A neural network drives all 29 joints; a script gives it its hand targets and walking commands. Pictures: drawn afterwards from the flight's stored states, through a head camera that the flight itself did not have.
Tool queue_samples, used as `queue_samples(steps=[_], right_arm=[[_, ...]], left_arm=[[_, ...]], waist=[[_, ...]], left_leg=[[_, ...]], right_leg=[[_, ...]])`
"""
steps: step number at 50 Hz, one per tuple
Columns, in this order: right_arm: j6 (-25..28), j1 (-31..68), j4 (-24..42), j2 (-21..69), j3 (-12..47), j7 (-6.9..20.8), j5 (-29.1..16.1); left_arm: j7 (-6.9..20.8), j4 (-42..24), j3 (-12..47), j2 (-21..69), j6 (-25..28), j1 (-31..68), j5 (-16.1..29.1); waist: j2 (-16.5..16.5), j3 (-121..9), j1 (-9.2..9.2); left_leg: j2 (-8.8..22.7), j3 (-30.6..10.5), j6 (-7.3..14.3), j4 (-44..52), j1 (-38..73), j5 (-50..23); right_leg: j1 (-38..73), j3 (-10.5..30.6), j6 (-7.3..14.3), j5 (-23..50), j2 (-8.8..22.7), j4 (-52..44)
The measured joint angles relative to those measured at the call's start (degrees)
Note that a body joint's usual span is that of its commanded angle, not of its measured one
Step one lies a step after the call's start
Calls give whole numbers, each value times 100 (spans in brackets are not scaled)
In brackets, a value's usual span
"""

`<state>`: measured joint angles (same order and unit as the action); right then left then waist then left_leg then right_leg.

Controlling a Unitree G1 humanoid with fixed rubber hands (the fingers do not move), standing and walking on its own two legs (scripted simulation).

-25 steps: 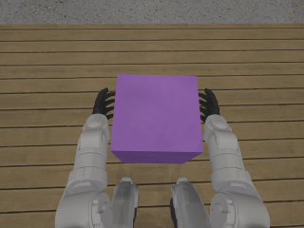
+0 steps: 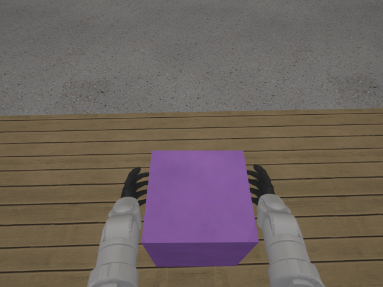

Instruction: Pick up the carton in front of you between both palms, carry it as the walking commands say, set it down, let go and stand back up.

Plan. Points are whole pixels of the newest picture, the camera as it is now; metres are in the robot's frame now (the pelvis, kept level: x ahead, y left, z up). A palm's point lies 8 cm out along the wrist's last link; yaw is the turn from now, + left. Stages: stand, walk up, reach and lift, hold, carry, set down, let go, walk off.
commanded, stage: reach and lift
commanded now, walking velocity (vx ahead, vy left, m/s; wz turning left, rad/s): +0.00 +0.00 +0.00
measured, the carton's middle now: (196, 212) +0.32 +0.00 -0.08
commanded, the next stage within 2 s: hold in 1.22 s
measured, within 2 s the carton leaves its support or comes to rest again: neither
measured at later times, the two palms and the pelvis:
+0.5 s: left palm (121, 198) +0.29 +0.15 +0.05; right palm (275, 193) +0.29 -0.15 +0.06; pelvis -0.01 +0.00 +0.03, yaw +0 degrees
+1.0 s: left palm (121, 190) +0.30 +0.15 +0.07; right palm (276, 186) +0.30 -0.15 +0.07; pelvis +0.01 +0.00 +0.04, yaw +0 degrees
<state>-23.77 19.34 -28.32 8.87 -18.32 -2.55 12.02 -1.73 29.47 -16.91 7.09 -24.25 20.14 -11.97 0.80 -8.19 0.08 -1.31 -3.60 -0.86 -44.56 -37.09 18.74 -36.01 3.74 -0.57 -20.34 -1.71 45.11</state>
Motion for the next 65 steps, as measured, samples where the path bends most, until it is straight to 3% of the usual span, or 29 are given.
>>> queue_samples(steps=[10,15,32,65], right_arm=[[-718,-392,568,-10,262,142,123],[-985,-207,477,37,134,247,370],[-1088,48,647,116,-34,347,543],[-1673,-583,1513,-48,685,279,296]], left_arm=[[34,-704,170,171,-721,-479,-160],[144,-661,47,201,-999,-336,-404],[244,-836,-98,257,-1120,-78,-547],[160,-1707,571,116,-1686,-724,-300]], waist=[[-23,371,15],[-23,571,3],[-27,1004,5],[-37,954,4]], left_leg=[[28,-25,9,1335,1887,-466],[39,-22,13,1619,2393,-596],[37,-8,25,1748,2566,-707],[66,-25,18,2376,3246,-837]], right_leg=[[1886,1,19,462,54,-1330],[2387,8,24,592,60,-1610],[2570,31,1,722,69,-1770],[3250,29,19,855,80,-2399]])
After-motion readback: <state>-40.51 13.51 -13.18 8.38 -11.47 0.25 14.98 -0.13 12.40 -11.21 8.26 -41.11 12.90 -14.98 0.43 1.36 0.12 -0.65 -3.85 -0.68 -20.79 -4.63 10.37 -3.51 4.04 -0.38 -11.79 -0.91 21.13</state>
